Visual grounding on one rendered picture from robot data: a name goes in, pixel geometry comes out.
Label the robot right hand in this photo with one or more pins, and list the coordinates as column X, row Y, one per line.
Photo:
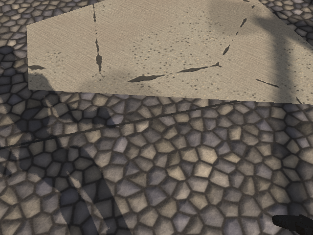
column 301, row 224

